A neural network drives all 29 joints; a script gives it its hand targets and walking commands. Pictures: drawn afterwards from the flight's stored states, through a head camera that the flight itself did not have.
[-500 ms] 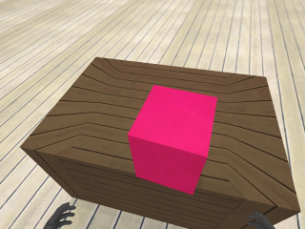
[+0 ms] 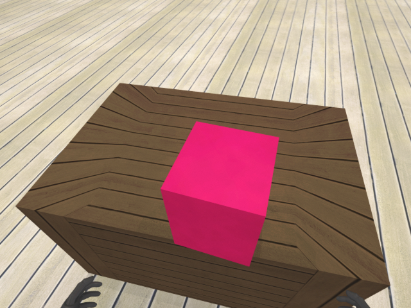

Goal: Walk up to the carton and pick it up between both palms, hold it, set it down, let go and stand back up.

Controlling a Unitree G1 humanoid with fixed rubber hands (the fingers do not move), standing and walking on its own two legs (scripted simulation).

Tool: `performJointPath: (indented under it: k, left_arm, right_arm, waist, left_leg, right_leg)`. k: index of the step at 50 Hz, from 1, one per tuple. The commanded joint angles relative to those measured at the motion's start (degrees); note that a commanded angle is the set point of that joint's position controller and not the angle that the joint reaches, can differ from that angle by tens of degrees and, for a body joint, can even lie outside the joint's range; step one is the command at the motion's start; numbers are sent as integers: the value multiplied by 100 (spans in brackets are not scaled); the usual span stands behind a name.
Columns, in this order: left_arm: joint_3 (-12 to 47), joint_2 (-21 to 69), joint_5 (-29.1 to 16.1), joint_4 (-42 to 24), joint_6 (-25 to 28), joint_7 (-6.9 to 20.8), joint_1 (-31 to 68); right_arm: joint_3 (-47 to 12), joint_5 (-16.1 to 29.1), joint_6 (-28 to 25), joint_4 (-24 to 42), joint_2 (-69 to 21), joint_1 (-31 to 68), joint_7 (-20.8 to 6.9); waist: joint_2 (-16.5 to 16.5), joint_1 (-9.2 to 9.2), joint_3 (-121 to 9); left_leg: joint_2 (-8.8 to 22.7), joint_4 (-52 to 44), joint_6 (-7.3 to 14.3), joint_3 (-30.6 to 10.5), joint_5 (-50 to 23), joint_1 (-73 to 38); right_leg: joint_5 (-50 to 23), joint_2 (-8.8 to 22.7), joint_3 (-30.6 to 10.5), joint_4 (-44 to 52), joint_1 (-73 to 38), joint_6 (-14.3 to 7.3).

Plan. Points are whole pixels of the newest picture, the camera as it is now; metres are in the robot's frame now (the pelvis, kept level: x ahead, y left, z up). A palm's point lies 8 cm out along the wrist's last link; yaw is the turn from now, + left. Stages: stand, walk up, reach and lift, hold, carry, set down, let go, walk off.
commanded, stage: stand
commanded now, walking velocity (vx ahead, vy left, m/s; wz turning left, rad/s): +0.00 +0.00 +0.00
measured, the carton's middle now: (222, 194) +0.41 -0.02 -0.04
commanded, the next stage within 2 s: walk up in 1.60 s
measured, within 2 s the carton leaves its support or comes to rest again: neither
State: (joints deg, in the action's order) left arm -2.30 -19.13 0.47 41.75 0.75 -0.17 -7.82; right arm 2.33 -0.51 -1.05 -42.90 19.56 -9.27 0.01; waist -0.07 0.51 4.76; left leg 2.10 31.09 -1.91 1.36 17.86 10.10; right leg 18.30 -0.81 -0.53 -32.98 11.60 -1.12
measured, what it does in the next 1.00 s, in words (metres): stands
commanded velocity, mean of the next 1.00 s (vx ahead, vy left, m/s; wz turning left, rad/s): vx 0.00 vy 0.00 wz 0.00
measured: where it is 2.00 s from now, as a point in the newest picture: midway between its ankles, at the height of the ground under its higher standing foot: outside the picture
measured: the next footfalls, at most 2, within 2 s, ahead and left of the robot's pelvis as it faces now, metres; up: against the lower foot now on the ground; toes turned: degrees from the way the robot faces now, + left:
none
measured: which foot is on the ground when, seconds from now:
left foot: down 0.00-1.00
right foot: down 0.00-1.00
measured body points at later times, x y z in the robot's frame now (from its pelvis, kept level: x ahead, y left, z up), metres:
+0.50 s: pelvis +0.00 +0.00 +0.01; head +0.00 -0.01 +0.46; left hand +0.12 +0.29 -0.10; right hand +0.12 -0.30 -0.10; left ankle -0.01 +0.14 -0.73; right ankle +0.00 -0.11 -0.73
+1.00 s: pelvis -0.01 +0.01 +0.01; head +0.00 +0.00 +0.46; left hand +0.09 +0.31 -0.11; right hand +0.07 -0.29 -0.11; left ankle -0.01 +0.14 -0.73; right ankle +0.00 -0.11 -0.73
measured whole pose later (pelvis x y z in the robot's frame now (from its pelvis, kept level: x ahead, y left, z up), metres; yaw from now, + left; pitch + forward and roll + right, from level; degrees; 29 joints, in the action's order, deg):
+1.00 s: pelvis -0.01 +0.01 +0.01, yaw +0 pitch -4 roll +0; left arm -2.4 -19.6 0.0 56.5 1.3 -0.9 -8.7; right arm 1.0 0.0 -1.3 -58.5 19.4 -8.5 0.7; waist 0.2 0.4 4.5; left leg 2.6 20.7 -1.6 2.1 11.6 5.1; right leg 10.8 -1.0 -0.6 -20.7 5.9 -0.6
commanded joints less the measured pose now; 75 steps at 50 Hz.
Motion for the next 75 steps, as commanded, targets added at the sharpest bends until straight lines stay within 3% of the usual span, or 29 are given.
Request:
performJointPath:
  k: [1,4,5,9,13,14,15,20,21,23,24,26,27,28,30,34,36,43,50,51,54,57,58,60,61,62,67,72,75]
  left_arm:
    - [-202,-757,-24,-446,130,-31,444]
    - [-209,-796,-40,-188,99,4,184]
    - [-266,-980,-60,-138,139,-37,221]
    - [-188,-835,-35,-112,119,-11,263]
    - [-242,-1119,-48,52,125,-19,230]
    - [-223,-951,-72,44,84,-27,387]
    - [-173,-842,-66,148,69,-8,304]
    - [-248,-1205,-49,358,139,-27,378]
    - [-177,-977,-30,476,175,-39,323]
    - [-173,-911,-93,556,135,-41,169]
    - [-96,-833,-58,535,152,-38,249]
    - [-134,-945,-55,665,115,-35,231]
    - [-193,-959,-91,641,123,-26,287]
    - [-218,-1063,-44,733,167,-48,68]
    - [-267,-1239,-2,847,201,-18,157]
    - [-229,-980,35,874,146,-70,181]
    - [-227,-1055,-69,961,196,-63,56]
    - [-212,-906,-84,1050,174,-69,-21]
    - [-139,-941,-91,1166,112,-128,21]
    - [-194,-1014,-80,1267,112,-117,48]
    - [-159,-969,-55,1235,133,-84,54]
    - [-211,-1078,-122,1271,127,-105,214]
    - [-160,-927,-106,1378,168,-121,98]
    - [-201,-1027,-99,1259,120,-101,153]
    - [-153,-978,-32,1328,119,-56,130]
    - [-166,-1039,-74,1338,146,-72,117]
    - [-197,-1131,-24,1381,146,-140,72]
    - [-146,-897,-6,1302,97,-98,161]
    - [-203,-1038,-49,1422,161,-128,-23]
  right_arm:
    - [276,-7,-92,350,1024,237,55]
    - [171,10,-121,170,969,167,1]
    - [166,29,-150,110,870,108,6]
    - [159,22,-106,-28,1071,350,95]
    - [106,61,-115,-179,1204,323,35]
    - [189,50,-129,-161,1096,482,110]
    - [147,84,-132,-322,1134,372,86]
    - [173,26,-139,-488,1095,419,52]
    - [113,64,-84,-674,929,94,64]
    - [114,29,-102,-765,1266,-11,62]
    - [128,23,-106,-743,1121,297,106]
    - [137,25,-147,-727,1122,316,38]
    - [120,2,-181,-794,1049,432,34]
    - [77,-38,-176,-805,1062,313,68]
    - [81,9,-139,-1026,1154,97,123]
    - [98,119,-158,-1036,1073,214,91]
    - [93,-3,-85,-1059,995,338,72]
    - [18,85,-147,-1220,1014,137,106]
    - [12,54,-64,-1335,985,72,126]
    - [107,107,-88,-1303,1167,135,140]
    - [123,43,-157,-1386,1276,318,127]
    - [126,-1,-156,-1347,1037,443,104]
    - [149,43,-109,-1358,1141,254,79]
    - [171,6,-88,-1369,1276,404,130]
    - [154,109,-113,-1487,1113,139,86]
    - [159,93,-109,-1405,1287,229,101]
    - [104,21,-110,-1329,973,265,31]
    - [121,113,-100,-1438,1185,205,99]
    - [120,-6,-145,-1462,1198,383,148]
  waist:
    - [1,-43,-489]
    - [137,-17,-585]
    - [-170,54,-726]
    - [-39,-136,-802]
    - [-114,-84,-698]
    - [238,-83,-566]
    - [-32,-140,-704]
    - [10,46,-306]
    - [-275,159,-210]
    - [164,35,-278]
    - [-83,-30,-291]
    - [103,-11,-515]
    - [-169,-78,-485]
    - [171,-88,-502]
    - [-249,12,-174]
    - [-242,-19,-444]
    - [268,-4,-339]
    - [-69,-56,-448]
    - [236,-45,-168]
    - [-273,-32,-119]
    - [52,-67,-485]
    - [-217,19,-194]
    - [244,55,-234]
    - [152,-34,-75]
    - [-404,-4,11]
    - [-24,-69,60]
    - [142,33,-485]
    - [-137,-33,-428]
    - [281,5,-217]
  left_leg:
    - [436,-544,382,-489,-750,2]
    - [534,-526,382,-377,-1204,-323]
    - [556,-541,386,-442,-1489,-170]
    - [519,-721,363,-443,-1698,-341]
    - [569,-845,339,-347,-1457,-271]
    - [526,-860,326,-327,-1460,-277]
    - [574,-870,366,-421,-1561,-393]
    - [492,-1044,261,-354,-1037,-398]
    - [566,-1065,333,-425,-1138,-457]
    - [572,-1114,362,-356,-937,-485]
    - [586,-1100,357,-388,-1161,-538]
    - [569,-1155,331,-297,-961,-592]
    - [578,-1164,360,-411,-1268,-458]
    - [579,-1166,363,-414,-1279,-334]
    - [631,-1236,281,-319,-924,-444]
    - [575,-1238,299,-393,-1122,-399]
    - [652,-1242,313,-360,-1209,-483]
    - [750,-1304,363,-379,-1357,-434]
    - [735,-1378,344,-278,-1410,-338]
    - [708,-1535,331,-530,-902,-397]
    - [638,-1472,326,-482,-1075,-445]
    - [664,-1475,316,-422,-908,-495]
    - [604,-1471,263,-400,-851,-470]
    - [639,-1556,329,-465,-503,-177]
    - [649,-1615,329,-556,-606,-107]
    - [558,-1642,289,-492,-601,-163]
    - [642,-1597,281,-335,-1010,-439]
    - [645,-1487,285,-353,-1081,-491]
    - [706,-1515,370,-440,-901,-407]
  right_leg:
    - [-1294,694,-584,835,-145,-128]
    - [-1544,655,-534,805,-137,-87]
    - [-1705,712,-531,719,-355,-97]
    - [-1866,743,-525,856,-451,-91]
    - [-1935,752,-612,995,-503,-110]
    - [-1894,758,-597,934,-345,-97]
    - [-1970,776,-484,1063,-472,-77]
    - [-1573,708,-567,1304,-213,-77]
    - [-1700,711,-591,1304,-145,-84]
    - [-1392,729,-590,1464,-229,-69]
    - [-1439,766,-586,1472,-244,-95]
    - [-1570,705,-574,1391,-306,-75]
    - [-1717,695,-493,1365,-495,-78]
    - [-1830,807,-649,1385,-599,-121]
    - [-1623,829,-736,1466,-205,-99]
    - [-1698,761,-567,1532,-467,-47]
    - [-1495,762,-560,1519,-495,1]
    - [-1627,796,-574,1552,-530,-50]
    - [-1753,883,-632,1525,-499,-3]
    - [-1179,793,-537,1577,-350,-12]
    - [-1206,719,-463,1618,-506,37]
    - [-1183,732,-481,1686,-291,15]
    - [-1030,744,-607,1694,-223,24]
    - [-821,788,-523,1798,-281,25]
    - [-1101,744,-470,1740,-280,4]
    - [-907,678,-617,1780,-230,15]
    - [-1285,761,-516,1721,-531,-13]
    - [-1428,775,-501,1826,-392,44]
    - [-1263,765,-577,1829,-326,-3]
